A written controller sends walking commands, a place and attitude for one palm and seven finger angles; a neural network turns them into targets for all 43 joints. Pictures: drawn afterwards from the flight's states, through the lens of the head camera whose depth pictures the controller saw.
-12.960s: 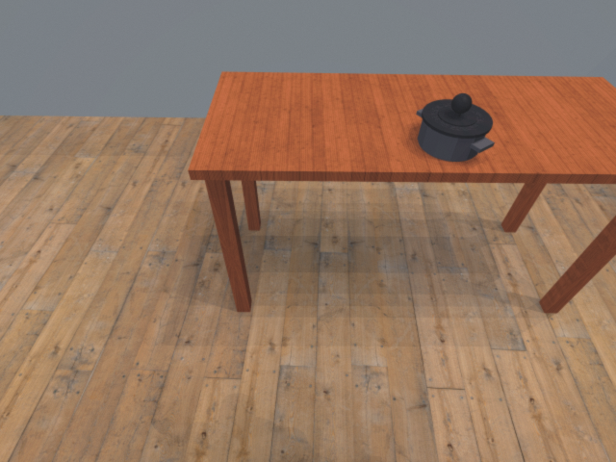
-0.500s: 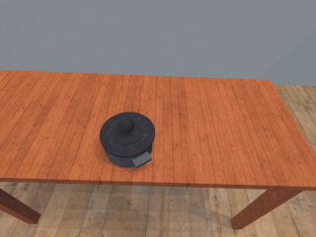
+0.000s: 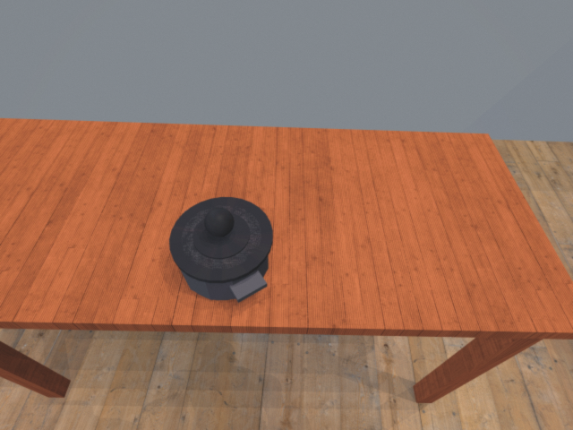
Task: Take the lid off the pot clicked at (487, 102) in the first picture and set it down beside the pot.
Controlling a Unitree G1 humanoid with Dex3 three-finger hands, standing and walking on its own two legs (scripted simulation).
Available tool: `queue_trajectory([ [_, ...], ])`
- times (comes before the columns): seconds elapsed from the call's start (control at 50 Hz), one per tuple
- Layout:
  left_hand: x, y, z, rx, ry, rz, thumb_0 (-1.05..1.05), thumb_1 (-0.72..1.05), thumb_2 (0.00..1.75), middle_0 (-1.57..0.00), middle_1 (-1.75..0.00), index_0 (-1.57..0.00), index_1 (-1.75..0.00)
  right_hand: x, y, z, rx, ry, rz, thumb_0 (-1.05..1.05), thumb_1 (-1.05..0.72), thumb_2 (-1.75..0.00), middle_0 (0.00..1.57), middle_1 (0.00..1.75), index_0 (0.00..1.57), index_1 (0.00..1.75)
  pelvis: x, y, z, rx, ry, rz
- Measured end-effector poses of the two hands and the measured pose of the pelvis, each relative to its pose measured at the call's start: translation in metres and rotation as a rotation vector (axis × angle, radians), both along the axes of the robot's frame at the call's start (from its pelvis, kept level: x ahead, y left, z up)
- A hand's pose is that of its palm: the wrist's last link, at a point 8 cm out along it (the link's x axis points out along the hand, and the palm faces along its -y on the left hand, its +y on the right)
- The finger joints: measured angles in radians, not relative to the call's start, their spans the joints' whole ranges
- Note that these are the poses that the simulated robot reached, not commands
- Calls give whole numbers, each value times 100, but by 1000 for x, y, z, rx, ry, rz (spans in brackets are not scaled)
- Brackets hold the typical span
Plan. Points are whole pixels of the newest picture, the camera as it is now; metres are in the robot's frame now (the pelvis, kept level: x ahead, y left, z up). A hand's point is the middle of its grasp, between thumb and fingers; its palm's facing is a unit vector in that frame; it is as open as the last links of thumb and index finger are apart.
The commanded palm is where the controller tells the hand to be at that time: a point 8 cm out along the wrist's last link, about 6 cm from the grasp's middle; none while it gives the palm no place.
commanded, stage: shuffle to correct the standing spot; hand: left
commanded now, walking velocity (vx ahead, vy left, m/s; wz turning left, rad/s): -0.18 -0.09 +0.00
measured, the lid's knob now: (219, 222) +0.40 +0.14 +0.04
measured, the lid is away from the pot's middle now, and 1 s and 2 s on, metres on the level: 0.00 0.00 0.00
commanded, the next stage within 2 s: come to a stop and stand still in 0.14 s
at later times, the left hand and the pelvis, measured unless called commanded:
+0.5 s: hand out of the picture -0.01 +0.16 -0.19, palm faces +0.04 -0.98 -0.18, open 7.4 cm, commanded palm none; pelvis -0.05 -0.02 -0.01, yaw +2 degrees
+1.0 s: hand out of the picture -0.08 +0.15 -0.18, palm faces +0.08 -0.99 -0.12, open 7.4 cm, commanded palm none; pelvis -0.03 +0.02 +0.00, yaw +2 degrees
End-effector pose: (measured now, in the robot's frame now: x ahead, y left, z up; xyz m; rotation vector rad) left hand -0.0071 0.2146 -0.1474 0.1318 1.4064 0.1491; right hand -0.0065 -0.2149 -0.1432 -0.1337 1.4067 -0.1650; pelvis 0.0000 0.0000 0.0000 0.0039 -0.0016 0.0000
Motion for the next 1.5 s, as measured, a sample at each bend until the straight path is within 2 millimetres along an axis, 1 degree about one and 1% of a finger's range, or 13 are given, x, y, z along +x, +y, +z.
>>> queue_trajectory([
  [0.12, 2, 1, 1, 26, -21, -11, 1, 91, 89, -20, -30, -20, -30, 4, -14, -2, -15, -34, -10, 2, -93, -90, 20, 30, 20, 30, -13, -7, -2, 6, 1, -8],
  [0.28, -4, -2, 0, 57, -67, -38, 0, 91, 89, -20, -30, -20, -30, 8, -37, -7, -15, -108, -5, 1, -92, -90, 20, 30, 20, 30, -39, -23, -10, 5, 1, -6],
  [0.34, -9, -5, -2, 57, -92, -40, 0, 91, 89, -20, -30, -20, -30, 4, -42, -8, -16, -124, 3, 1, -91, -90, 20, 30, 19, 30, -47, -26, -12, -1, -2, 7],
  [0.4, -13, -6, -4, 44, -112, -31, 1, 90, 89, -20, -30, -20, -30, -7, -42, -6, -21, -110, 13, 1, -91, -90, 20, 30, 19, 30, -50, -25, -12, -12, -1, 21],
  [0.48, -15, -5, -9, 15, -133, -12, 1, 90, 89, -20, -30, -20, -30, -34, -34, -1, -32, -56, 20, 1, -91, -90, 20, 30, 19, 30, -50, -20, -11, -22, 7, 32],
  [0.6, -29, 2, -4, 1, -108, 9, 1, 92, 89, -20, -30, -20, -30, -77, -5, 5, 1, 55, 20, 1, -91, -90, 20, 30, 19, 30, -50, -8, -3, -17, 10, 24],
  [0.7, -54, 6, -1, -3, -29, 26, 1, 92, 89, -20, -30, -20, -30, -90, 21, 2, 51, 99, 1, 1, -91, -90, 20, 30, 19, 30, -46, 2, -1, -13, 3, 27],
  [0.84, -79, 1, -1, -24, 71, 52, 1, 91, 89, -19, -30, -20, -30, -74, 42, 0, 80, 81, -1, 1, -91, -90, 20, 30, 20, 30, -38, 10, 0, -12, 4, 28],
  [0.96, -84, -8, -2, -54, 98, 71, 1, 91, 89, -19, -30, -20, -30, -50, 43, -1, 60, 48, 18, 1, -91, -90, 20, 30, 20, 30, -30, 16, 0, -14, 2, 30],
  [1.12, -69, -13, -7, -82, 81, 67, 0, 91, 89, -19, -30, -20, -30, -33, 33, 2, 11, 19, 19, 2, -92, -90, 20, 30, 19, 30, -21, 20, 0, -16, -3, 27],
  [1.26, -50, -8, -9, -83, 46, 51, 0, 91, 89, -19, -30, -20, -30, -29, 33, 5, 1, 15, 14, 1, -92, -90, 20, 30, 19, 30, -17, 23, 1, -18, -5, 26],
  [1.36, -45, 4, -9, -53, 42, 38, 1, 91, 89, -20, -30, -20, -30, -29, 36, 1, 11, 18, 27, 1, -92, -90, 20, 30, 19, 30, -18, 25, -2, -25, 1, 34],
  [1.5, -34, 30, -1, 28, -11, 48, 1, 91, 89, -19, -30, -20, -30, -12, 33, -13, 24, -48, 50, 2, -92, -90, 20, 30, 20, 30, -15, 30, -7, -21, -16, 38],
])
